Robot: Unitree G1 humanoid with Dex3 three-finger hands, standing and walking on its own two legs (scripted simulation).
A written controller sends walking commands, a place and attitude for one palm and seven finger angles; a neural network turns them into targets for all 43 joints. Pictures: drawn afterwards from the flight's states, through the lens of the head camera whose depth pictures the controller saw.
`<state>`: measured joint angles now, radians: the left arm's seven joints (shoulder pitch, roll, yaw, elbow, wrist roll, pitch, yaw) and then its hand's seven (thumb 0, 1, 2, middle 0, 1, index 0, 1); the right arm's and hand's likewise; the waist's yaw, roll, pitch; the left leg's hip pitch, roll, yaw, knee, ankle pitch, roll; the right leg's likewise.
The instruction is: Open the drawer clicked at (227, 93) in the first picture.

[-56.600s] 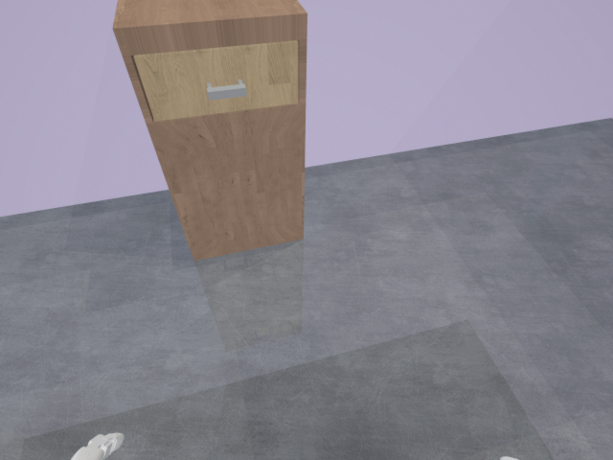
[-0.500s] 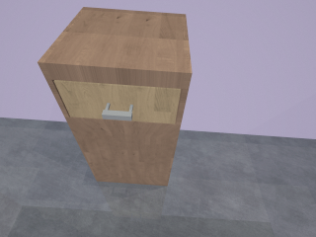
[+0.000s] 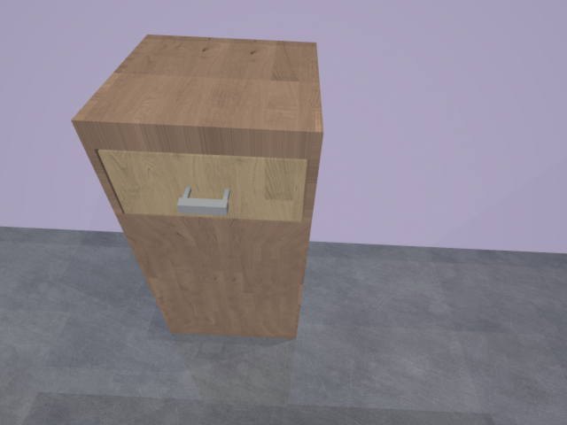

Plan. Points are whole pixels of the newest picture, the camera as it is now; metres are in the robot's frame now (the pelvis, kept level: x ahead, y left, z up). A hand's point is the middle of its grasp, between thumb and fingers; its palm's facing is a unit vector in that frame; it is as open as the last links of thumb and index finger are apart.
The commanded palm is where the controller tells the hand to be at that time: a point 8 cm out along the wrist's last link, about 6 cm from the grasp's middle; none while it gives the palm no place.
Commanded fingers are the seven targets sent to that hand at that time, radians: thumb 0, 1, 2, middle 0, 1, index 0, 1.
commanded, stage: come to a stop and stand still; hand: left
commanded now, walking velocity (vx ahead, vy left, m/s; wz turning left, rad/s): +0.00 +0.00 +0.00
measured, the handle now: (205, 199) +0.55 +0.20 -0.03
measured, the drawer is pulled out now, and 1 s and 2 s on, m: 0.00 0.00 0.00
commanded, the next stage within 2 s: look again from close up in 0.10 s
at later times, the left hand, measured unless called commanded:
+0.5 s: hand out of the picture +0.02 +0.20 -0.18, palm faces +0.03 -0.98 -0.21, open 7.4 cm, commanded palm none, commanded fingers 0.00 0.90 0.90 -0.20 -0.30 -0.20 -0.30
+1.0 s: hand (116, 416) +0.16 +0.25 -0.09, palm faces -0.03 -0.83 -0.56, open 7.4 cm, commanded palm +0.14 +0.26 -0.05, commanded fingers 0.00 0.69 0.81 -0.22 -0.44 -0.22 -0.44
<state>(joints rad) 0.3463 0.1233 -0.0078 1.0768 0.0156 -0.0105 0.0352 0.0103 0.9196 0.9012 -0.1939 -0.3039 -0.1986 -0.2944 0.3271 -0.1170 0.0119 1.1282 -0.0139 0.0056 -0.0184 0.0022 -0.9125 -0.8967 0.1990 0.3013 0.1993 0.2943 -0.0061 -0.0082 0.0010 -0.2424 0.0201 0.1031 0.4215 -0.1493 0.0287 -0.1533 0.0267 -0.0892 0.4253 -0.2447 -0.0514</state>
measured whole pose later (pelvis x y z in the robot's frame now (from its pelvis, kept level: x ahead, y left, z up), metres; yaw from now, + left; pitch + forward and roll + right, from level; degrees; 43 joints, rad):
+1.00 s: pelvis +0.03 +0.05 -0.01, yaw +1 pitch +1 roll +1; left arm 0.47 0.28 -0.10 0.19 0.22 0.12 0.24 0.05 0.91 0.88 -0.20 -0.33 -0.21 -0.32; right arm 0.34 -0.21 0.00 0.85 0.04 -0.25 -0.07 0.01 -0.92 -0.90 0.20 0.30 0.20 0.29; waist 0.00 0.00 -0.03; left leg -0.30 -0.09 0.11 0.48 -0.21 0.09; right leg -0.33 -0.03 -0.02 0.70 -0.39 -0.03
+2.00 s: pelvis +0.07 +0.01 -0.02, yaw +1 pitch +7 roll +1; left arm 0.17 0.41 -0.04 -0.03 0.95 0.06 0.29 0.00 -0.25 0.41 -0.30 -1.05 -0.30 -1.04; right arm 0.11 -0.28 -0.04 0.61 -0.01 0.15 -0.01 0.01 -0.90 -0.90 0.20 0.30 0.20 0.29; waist 0.07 0.06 -0.08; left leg -0.40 -0.06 0.04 0.62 -0.34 0.05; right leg -0.40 0.06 0.00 0.66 -0.38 -0.07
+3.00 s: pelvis +0.04 +0.06 -0.01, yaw +3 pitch +2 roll -1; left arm -0.14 0.48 -0.14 0.10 0.94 -0.04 0.07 0.00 -0.49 0.30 -0.32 -1.21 -0.32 -1.20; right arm 0.14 -0.24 0.00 0.61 0.01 0.16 -0.01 0.01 -0.90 -0.90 0.20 0.30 0.20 0.29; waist 0.08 0.06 0.00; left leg -0.32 -0.11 0.02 0.51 -0.23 0.11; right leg -0.29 0.01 -0.02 0.52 -0.27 -0.01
